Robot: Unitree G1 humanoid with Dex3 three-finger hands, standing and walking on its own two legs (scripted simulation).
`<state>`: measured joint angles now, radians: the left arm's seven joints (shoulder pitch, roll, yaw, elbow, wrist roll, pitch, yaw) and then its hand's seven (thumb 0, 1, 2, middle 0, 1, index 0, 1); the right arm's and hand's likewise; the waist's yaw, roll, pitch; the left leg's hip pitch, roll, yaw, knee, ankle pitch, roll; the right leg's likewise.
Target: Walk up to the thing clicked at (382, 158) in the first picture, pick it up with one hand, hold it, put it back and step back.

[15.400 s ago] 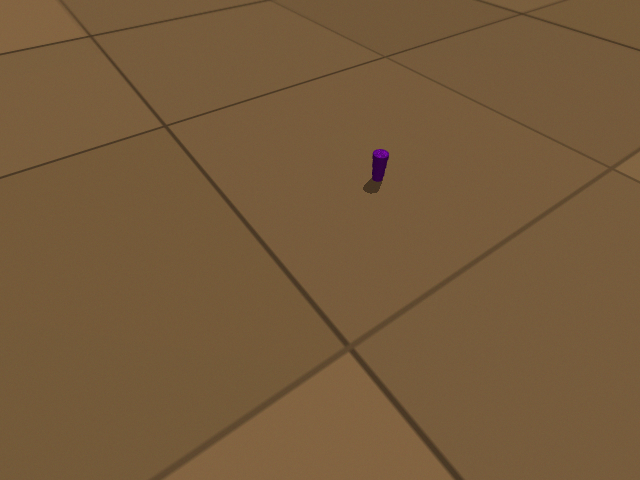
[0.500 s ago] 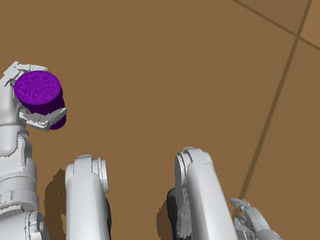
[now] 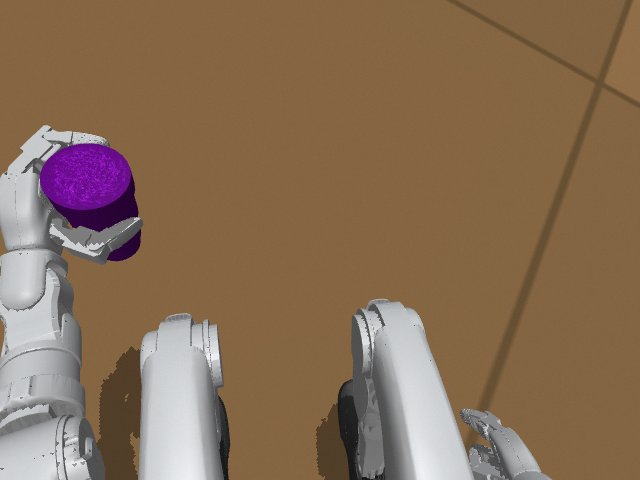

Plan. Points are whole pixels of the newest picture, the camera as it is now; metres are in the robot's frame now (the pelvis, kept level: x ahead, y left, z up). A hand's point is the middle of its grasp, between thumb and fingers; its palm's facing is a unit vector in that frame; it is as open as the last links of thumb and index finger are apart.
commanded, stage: lift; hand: left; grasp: from the side
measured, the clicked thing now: (104, 213) +0.45 +0.23 -0.05
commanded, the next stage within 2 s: none
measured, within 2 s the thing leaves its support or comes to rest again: neither
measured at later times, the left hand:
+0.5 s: hand (51, 182) +0.41 +0.23 +0.09, palm faces +0.08 -1.00 -0.04, open 10.8 cm
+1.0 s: hand out of the picture +0.39 +0.22 +0.27, palm faces +0.13 -0.99 -0.05, open 10.8 cm
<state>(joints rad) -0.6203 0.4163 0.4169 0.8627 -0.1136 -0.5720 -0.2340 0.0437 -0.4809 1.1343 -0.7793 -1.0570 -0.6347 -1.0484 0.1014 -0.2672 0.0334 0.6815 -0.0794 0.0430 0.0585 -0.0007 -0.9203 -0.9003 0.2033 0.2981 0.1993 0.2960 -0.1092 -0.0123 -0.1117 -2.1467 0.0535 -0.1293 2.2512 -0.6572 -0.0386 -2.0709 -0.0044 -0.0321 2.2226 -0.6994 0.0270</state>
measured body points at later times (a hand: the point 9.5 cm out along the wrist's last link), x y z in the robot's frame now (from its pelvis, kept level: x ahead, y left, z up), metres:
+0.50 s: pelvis +0.01 +0.00 +0.08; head +0.19 +0.03 +0.49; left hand +0.40 +0.28 +0.09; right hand +0.17 -0.26 -0.05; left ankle +0.09 +0.14 -0.34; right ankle +0.10 -0.13 -0.34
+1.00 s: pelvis +0.04 +0.01 +0.23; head +0.16 +0.03 +0.67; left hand +0.38 +0.27 +0.27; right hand +0.23 -0.23 +0.12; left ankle +0.09 +0.14 -0.34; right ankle +0.09 -0.13 -0.34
